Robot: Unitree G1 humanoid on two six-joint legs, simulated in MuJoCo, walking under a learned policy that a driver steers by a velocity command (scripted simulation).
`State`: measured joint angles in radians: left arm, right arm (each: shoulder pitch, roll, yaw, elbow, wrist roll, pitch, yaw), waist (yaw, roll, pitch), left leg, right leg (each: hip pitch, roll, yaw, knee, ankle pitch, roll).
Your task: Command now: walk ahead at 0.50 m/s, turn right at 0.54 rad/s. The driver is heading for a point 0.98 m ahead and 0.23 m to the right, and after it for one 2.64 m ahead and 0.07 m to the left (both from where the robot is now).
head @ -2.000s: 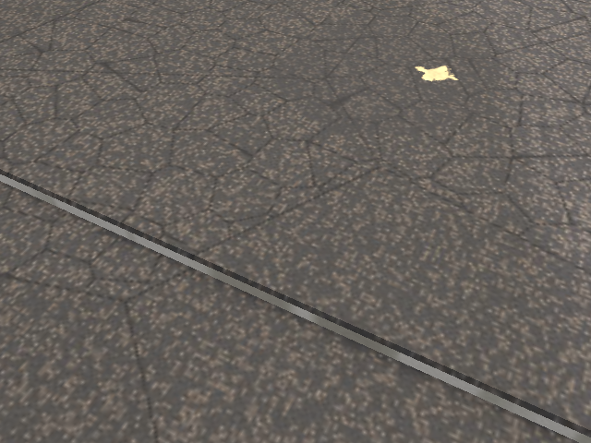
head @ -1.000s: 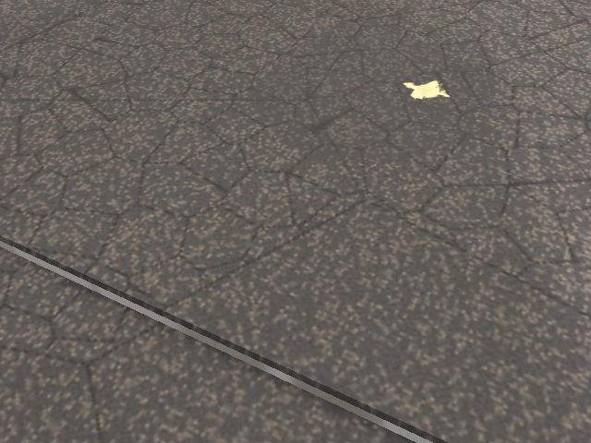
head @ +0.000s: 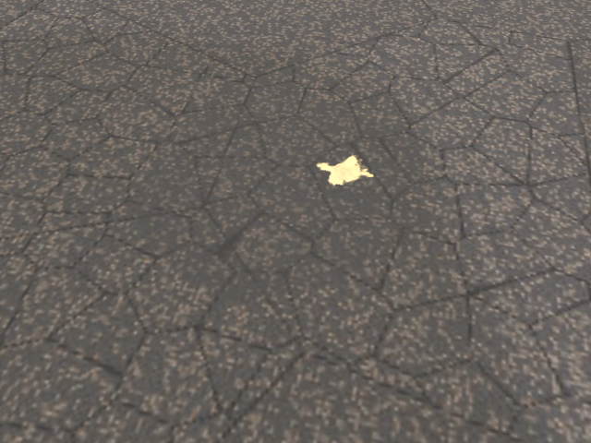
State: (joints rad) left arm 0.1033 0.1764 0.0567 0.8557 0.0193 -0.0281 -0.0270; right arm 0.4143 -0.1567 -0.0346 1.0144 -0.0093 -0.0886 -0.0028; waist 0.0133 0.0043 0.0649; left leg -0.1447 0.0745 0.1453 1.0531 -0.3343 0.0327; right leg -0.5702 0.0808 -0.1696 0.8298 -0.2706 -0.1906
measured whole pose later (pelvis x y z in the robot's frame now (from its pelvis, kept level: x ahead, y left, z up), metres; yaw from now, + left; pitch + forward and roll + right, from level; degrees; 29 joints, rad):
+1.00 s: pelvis +0.54 -0.07 +0.05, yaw -28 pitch +2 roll +2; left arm 0.05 0.22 0.01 0.68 0.04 -0.03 -0.06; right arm 0.46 -0.23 -0.04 0.88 -0.01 -0.09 0.02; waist -0.08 -0.04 0.02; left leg 0.03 -0.02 0.13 0.23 -0.30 0.02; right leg -0.56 -0.04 -0.03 0.62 -0.11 -0.06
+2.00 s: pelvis +1.01 -0.28 +0.06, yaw -14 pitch +1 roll +0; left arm 0.08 0.25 0.03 0.76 0.04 -0.03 -0.02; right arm 0.43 -0.25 -0.07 0.89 0.00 -0.05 0.01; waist -0.07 -0.04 0.04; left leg -0.06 -0.13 -0.11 0.27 -0.22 0.11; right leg -0.65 -0.09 0.05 0.74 -0.05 0.05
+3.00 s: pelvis +1.51 -0.28 +0.06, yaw +21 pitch +1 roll +0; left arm 0.14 0.27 0.04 0.72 0.05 -0.01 -0.02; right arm 0.39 -0.28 -0.06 0.81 0.00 -0.04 0.01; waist -0.04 -0.04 0.04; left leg -0.11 -0.15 -0.08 0.30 -0.20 0.13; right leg -0.66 -0.12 0.03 0.92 -0.17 0.05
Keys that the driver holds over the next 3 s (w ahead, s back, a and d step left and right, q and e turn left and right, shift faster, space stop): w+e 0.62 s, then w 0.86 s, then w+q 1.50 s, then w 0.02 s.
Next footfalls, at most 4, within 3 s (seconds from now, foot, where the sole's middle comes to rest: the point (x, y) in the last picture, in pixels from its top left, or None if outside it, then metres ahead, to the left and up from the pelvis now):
0.54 left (283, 407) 0.52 0.06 -0.72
1.06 right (415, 353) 0.65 -0.24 -0.72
1.62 left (389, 230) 1.01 -0.22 -0.72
2.16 right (468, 170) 1.24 -0.47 -0.72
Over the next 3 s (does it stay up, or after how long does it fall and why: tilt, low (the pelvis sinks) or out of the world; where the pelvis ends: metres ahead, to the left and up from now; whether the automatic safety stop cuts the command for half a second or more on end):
stays up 1.51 -0.28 0.06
